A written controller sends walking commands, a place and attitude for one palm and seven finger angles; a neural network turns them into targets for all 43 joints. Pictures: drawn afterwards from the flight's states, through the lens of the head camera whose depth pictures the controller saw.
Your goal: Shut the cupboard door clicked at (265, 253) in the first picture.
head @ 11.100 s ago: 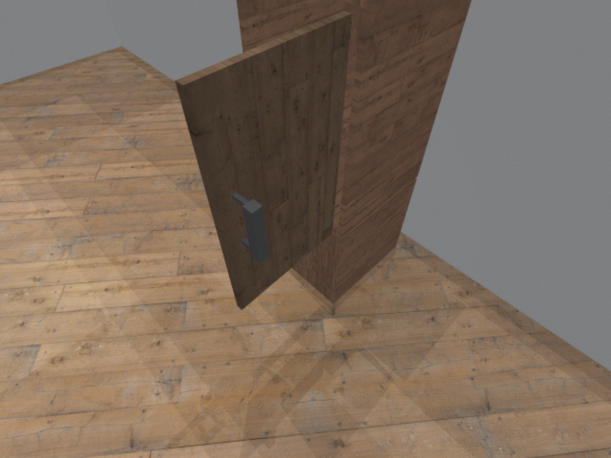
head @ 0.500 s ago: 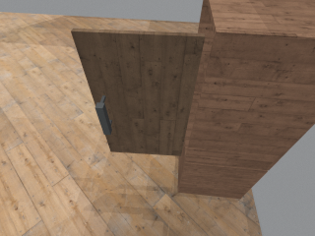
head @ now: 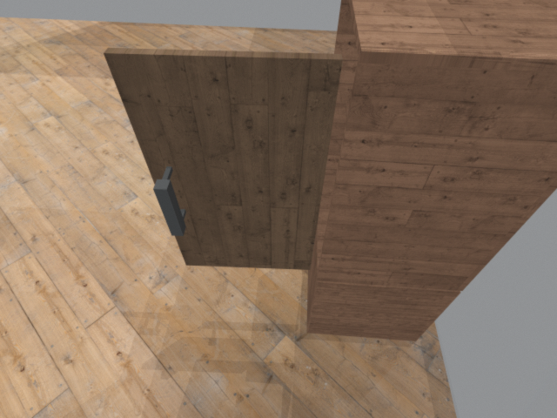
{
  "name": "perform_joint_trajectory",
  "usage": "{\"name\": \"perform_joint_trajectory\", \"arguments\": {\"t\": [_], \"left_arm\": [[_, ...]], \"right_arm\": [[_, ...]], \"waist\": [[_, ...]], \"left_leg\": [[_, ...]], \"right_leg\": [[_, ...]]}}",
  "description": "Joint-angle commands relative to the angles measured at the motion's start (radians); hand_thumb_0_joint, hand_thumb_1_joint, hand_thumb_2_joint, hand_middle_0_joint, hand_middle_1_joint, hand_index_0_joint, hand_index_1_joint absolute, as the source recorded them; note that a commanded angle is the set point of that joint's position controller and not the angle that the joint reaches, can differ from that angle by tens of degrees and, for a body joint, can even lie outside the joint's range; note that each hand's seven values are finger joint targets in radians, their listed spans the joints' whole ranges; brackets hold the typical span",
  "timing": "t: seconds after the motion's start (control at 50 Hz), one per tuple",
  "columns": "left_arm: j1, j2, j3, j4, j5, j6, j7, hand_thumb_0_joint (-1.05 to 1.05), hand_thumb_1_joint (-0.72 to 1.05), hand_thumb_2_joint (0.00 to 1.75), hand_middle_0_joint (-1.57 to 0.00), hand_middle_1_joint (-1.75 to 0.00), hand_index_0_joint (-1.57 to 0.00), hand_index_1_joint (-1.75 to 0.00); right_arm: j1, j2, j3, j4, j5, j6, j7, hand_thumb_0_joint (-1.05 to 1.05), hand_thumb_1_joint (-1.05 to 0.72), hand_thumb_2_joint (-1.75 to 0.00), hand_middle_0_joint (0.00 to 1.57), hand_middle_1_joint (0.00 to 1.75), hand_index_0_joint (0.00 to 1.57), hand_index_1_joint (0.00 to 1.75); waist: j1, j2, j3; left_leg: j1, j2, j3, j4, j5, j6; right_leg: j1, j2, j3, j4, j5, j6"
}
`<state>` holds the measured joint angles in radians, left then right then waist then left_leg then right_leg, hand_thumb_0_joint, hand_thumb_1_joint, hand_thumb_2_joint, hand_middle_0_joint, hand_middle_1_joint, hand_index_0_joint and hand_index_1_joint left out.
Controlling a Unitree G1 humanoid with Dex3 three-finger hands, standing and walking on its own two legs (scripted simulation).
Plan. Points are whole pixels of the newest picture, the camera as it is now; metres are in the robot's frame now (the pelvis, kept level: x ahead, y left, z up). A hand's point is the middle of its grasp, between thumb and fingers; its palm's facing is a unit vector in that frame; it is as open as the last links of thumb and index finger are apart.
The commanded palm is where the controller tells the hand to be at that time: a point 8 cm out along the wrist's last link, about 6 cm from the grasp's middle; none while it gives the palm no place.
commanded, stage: look again from close up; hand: left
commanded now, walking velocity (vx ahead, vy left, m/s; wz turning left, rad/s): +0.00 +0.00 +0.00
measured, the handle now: (173, 201) +0.51 +0.25 -0.04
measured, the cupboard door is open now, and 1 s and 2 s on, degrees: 92 92 92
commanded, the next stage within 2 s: shuffle to correct the standing spot in 0.24 s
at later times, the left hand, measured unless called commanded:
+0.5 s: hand out of the picture +0.03 +0.17 -0.17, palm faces +0.01 -0.97 -0.22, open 7.4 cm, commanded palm none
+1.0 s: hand out of the picture +0.10 +0.20 -0.17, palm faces +0.00 -0.96 -0.27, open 7.4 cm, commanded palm none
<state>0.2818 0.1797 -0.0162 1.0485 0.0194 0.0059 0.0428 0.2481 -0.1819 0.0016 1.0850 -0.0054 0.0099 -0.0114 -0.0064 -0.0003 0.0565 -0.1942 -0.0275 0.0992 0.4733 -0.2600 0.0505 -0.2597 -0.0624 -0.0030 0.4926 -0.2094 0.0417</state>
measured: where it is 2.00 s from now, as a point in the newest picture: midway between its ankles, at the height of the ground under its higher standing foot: outside the picture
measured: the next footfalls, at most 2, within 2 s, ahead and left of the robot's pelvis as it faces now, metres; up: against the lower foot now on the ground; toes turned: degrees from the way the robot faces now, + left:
none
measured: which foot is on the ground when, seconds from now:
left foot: down 0.00-1.00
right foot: down 0.00-1.00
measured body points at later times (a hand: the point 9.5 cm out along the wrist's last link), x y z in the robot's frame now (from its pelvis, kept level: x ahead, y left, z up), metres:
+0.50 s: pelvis +0.01 -0.01 +0.00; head +0.02 -0.01 +0.45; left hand +0.03 +0.23 -0.15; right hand +0.02 -0.24 -0.16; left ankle +0.00 +0.08 -0.74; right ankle +0.03 -0.15 -0.74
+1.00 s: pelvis +0.04 +0.00 +0.00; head +0.08 -0.01 +0.45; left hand +0.10 +0.25 -0.15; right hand +0.05 -0.22 -0.17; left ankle +0.00 +0.08 -0.74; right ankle +0.04 -0.12 -0.74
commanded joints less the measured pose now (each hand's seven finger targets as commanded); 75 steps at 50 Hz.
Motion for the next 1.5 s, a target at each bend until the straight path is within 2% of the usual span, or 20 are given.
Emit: {"name": "perform_joint_trajectory", "arguments": {"t": [0.0, 0.1, 0.18, 0.32, 0.38, 0.46, 0.52, 0.58, 0.6, 0.62, 0.64, 0.68, 0.72, 0.78, 0.84, 0.92, 1.02, 1.16, 1.32, 1.48], "left_arm": [[0.048, 0.119, 0.023, -0.035, -0.004, -0.022, 0.005, 0.00, 0.90, 0.90, -0.20, -0.30, -0.20, -0.30], [0.045, 0.121, 0.024, -0.031, -0.005, -0.027, 0.006, 0.00, 0.90, 0.90, -0.20, -0.30, -0.20, -0.30], [0.038, 0.122, 0.024, -0.028, -0.004, -0.025, 0.005, 0.00, 0.90, 0.90, -0.20, -0.30, -0.20, -0.30], [0.029, 0.124, 0.027, -0.024, -0.005, -0.028, 0.004, 0.00, 0.90, 0.90, -0.20, -0.30, -0.20, -0.30], [0.039, 0.126, 0.031, -0.023, -0.003, -0.026, 0.003, 0.00, 0.90, 0.90, -0.20, -0.30, -0.20, -0.30], [0.043, 0.156, 0.049, -0.035, 0.000, -0.017, -0.001, 0.00, 0.90, 0.90, -0.20, -0.30, -0.20, -0.30], [0.053, 0.175, 0.065, -0.047, -0.002, -0.013, 0.000, 0.00, 0.90, 0.90, -0.20, -0.30, -0.20, -0.30], [0.034, 0.167, 0.074, -0.062, -0.001, -0.007, -0.002, 0.00, 0.90, 0.90, -0.20, -0.30, -0.20, -0.30], [0.028, 0.143, 0.069, -0.070, 0.000, -0.006, -0.003, 0.00, 0.90, 0.90, -0.20, -0.30, -0.20, -0.30], [0.017, 0.110, 0.060, -0.075, 0.002, -0.003, -0.003, 0.00, 0.90, 0.90, -0.20, -0.30, -0.20, -0.30], [0.013, 0.077, 0.046, -0.074, 0.001, -0.002, 0.001, 0.00, 0.90, 0.90, -0.20, -0.30, -0.20, -0.30], [0.019, 0.067, 0.034, -0.063, -0.007, -0.001, 0.012, 0.00, 0.90, 0.90, -0.20, -0.30, -0.20, -0.30], [0.034, 0.082, 0.038, -0.055, -0.013, 0.000, 0.016, 0.00, 0.90, 0.90, -0.20, -0.30, -0.20, -0.30], [0.056, 0.098, 0.042, -0.045, -0.014, -0.003, 0.016, 0.00, 0.90, 0.90, -0.20, -0.30, -0.20, -0.30], [0.060, 0.094, 0.050, -0.047, -0.012, -0.003, 0.019, 0.00, 0.90, 0.90, -0.20, -0.30, -0.20, -0.30], [0.033, 0.100, 0.059, -0.079, -0.008, -0.003, 0.016, 0.00, 0.90, 0.90, -0.20, -0.30, -0.20, -0.30], [0.002, 0.113, 0.056, -0.085, -0.005, -0.008, 0.014, 0.00, 0.90, 0.90, -0.20, -0.30, -0.20, -0.30], [-0.039, 0.121, 0.044, -0.072, -0.005, -0.015, 0.004, 0.00, 0.90, 0.90, -0.20, -0.30, -0.20, -0.30], [-0.037, 0.149, 0.045, -0.044, -0.005, -0.028, -0.005, 0.00, 0.90, 0.90, -0.20, -0.30, -0.20, -0.30], [-0.018, 0.160, 0.047, -0.014, -0.007, -0.037, -0.008, 0.00, 0.90, 0.90, -0.20, -0.30, -0.20, -0.30]], "right_arm": [[0.025, -0.109, -0.027, -0.033, -0.002, -0.021, -0.003, 0.00, -0.90, -0.90, 0.20, 0.30, 0.20, 0.30], [0.027, -0.105, -0.025, -0.021, -0.001, -0.025, -0.003, 0.00, -0.90, -0.90, 0.20, 0.30, 0.20, 0.30], [0.023, -0.103, -0.024, -0.012, 0.000, -0.023, -0.003, 0.00, -0.90, -0.90, 0.20, 0.30, 0.20, 0.30], [0.020, -0.109, -0.023, -0.007, -0.002, -0.026, -0.005, 0.00, -0.90, -0.90, 0.20, 0.30, 0.20, 0.30], [0.041, -0.101, -0.019, -0.003, -0.004, -0.018, -0.002, 0.00, -0.90, -0.90, 0.20, 0.30, 0.20, 0.30], [0.068, -0.094, -0.019, -0.014, -0.011, -0.002, 0.004, 0.00, -0.90, -0.90, 0.20, 0.30, 0.20, 0.30], [0.095, -0.085, -0.019, -0.030, -0.012, -0.002, 0.004, 0.00, -0.90, -0.90, 0.20, 0.30, 0.20, 0.30], [0.128, -0.092, -0.019, -0.037, -0.011, -0.008, 0.002, 0.00, -0.90, -0.90, 0.20, 0.30, 0.20, 0.30], [0.140, -0.099, -0.020, -0.039, -0.011, -0.015, 0.000, 0.00, -0.90, -0.90, 0.20, 0.30, 0.20, 0.30], [0.155, -0.117, -0.020, -0.033, -0.009, -0.023, -0.006, 0.00, -0.90, -0.90, 0.20, 0.30, 0.20, 0.30], [0.165, -0.136, -0.022, -0.028, -0.008, -0.027, -0.013, 0.00, -0.90, -0.90, 0.20, 0.30, 0.20, 0.30], [0.162, -0.118, -0.014, -0.017, -0.005, -0.032, -0.029, 0.00, -0.90, -0.90, 0.20, 0.30, 0.20, 0.30], [0.148, -0.127, -0.019, -0.020, -0.002, -0.034, -0.037, 0.00, -0.90, -0.90, 0.20, 0.30, 0.20, 0.30], [0.112, -0.120, -0.029, -0.028, 0.004, -0.032, -0.041, 0.00, -0.90, -0.90, 0.20, 0.30, 0.20, 0.30], [0.116, -0.110, -0.042, -0.032, 0.001, -0.019, -0.042, 0.00, -0.90, -0.90, 0.20, 0.30, 0.20, 0.30], [0.086, -0.100, -0.050, -0.042, -0.005, -0.011, -0.037, 0.00, -0.90, -0.90, 0.20, 0.30, 0.20, 0.30], [0.048, -0.076, -0.045, -0.047, -0.006, -0.009, -0.025, 0.00, -0.90, -0.90, 0.20, 0.30, 0.20, 0.30], [0.006, -0.088, -0.029, -0.034, -0.004, -0.013, -0.012, 0.00, -0.90, -0.90, 0.20, 0.30, 0.20, 0.30], [0.019, -0.112, -0.024, -0.008, -0.006, -0.016, -0.007, 0.00, -0.90, -0.90, 0.20, 0.30, 0.20, 0.30], [0.045, -0.125, -0.022, 0.017, -0.002, -0.026, -0.009, 0.00, -0.90, -0.90, 0.20, 0.30, 0.20, 0.30]], "waist": [[0.000, -0.025, 0.003], [0.001, -0.019, -0.025], [0.003, -0.013, 0.012], [0.002, -0.007, -0.010], [0.004, -0.011, -0.027], [0.006, -0.075, 0.047], [0.004, -0.111, 0.032], [-0.006, -0.044, 0.033], [-0.012, 0.013, 0.028], [-0.017, 0.092, 0.025], [-0.010, 0.162, 0.013], [0.001, 0.132, 0.003], [0.009, 0.118, -0.011], [0.017, 0.074, -0.029], [0.004, 0.001, -0.063], [0.003, 0.006, -0.089], [0.001, -0.048, -0.080], [0.001, -0.010, -0.009], [-0.002, -0.004, 0.012], [0.000, -0.014, -0.014]], "left_leg": [[-0.037, 0.120, -0.132, -0.129, -0.009, -0.023], [-0.019, 0.124, -0.124, -0.118, 0.046, -0.024], [-0.035, 0.128, -0.129, -0.139, 0.012, -0.027], [-0.019, 0.128, -0.128, -0.137, 0.048, -0.029], [-0.015, 0.113, -0.111, -0.123, -0.034, -0.033], [-0.077, 0.068, -0.076, -0.059, -0.148, -0.041], [-0.082, 0.050, -0.055, -0.002, -0.116, -0.044], [-0.042, 0.068, -0.073, -0.046, -0.089, -0.034], [-0.009, 0.098, -0.113, -0.086, -0.034, -0.020], [0.031, 0.163, -0.184, -0.134, 0.105, -0.003], [0.063, 0.221, -0.239, -0.162, 0.348, 0.006], [0.132, 0.250, -0.231, -0.110, 0.854, 0.022], [0.169, 0.241, -0.200, -0.076, 1.008, 0.002], [0.136, 0.206, -0.174, -0.060, 0.897, -0.024], [0.117, 0.179, -0.143, -0.029, 0.771, -0.034], [0.093, 0.175, -0.132, -0.028, 0.584, -0.019], [0.045, 0.136, -0.111, -0.039, 0.316, -0.036], [0.012, 0.138, -0.123, -0.139, 0.086, -0.034], [0.008, 0.128, -0.121, -0.167, -0.011, -0.035], [0.017, 0.136, -0.124, -0.178, 0.021, -0.030]], "right_leg": [[-0.006, -0.061, 0.076, -0.093, 0.011, -0.059], [0.012, -0.065, 0.079, -0.090, 0.057, -0.060], [-0.002, -0.058, 0.074, -0.100, 0.025, -0.058], [0.015, -0.061, 0.077, -0.101, 0.051, -0.060], [0.024, -0.074, 0.092, -0.126, -0.059, -0.067], [-0.039, -0.125, 0.171, -0.205, -0.305, -0.098], [-0.021, -0.166, 0.210, -0.219, -0.307, -0.129], [-0.041, -0.138, 0.140, -0.129, -0.226, -0.121], [-0.063, -0.096, 0.087, -0.057, -0.149, -0.100], [-0.085, -0.036, 0.000, 0.051, -0.060, -0.069], [-0.085, -0.003, -0.068, 0.120, -0.052, -0.036], [-0.078, -0.006, -0.042, 0.130, -0.145, -0.019], [-0.040, -0.014, -0.035, 0.089, -0.095, -0.025], [0.046, -0.029, -0.014, 0.028, 0.136, -0.045], [0.089, -0.051, 0.004, 0.058, 0.376, -0.058], [0.083, -0.062, 0.030, 0.065, 0.366, -0.070], [0.087, -0.104, 0.086, 0.009, 0.367, -0.096], [0.032, -0.077, 0.090, -0.098, 0.103, -0.075], [0.003, -0.073, 0.106, -0.196, -0.077, -0.077], [0.040, -0.072, 0.087, -0.205, -0.043, -0.081]]}}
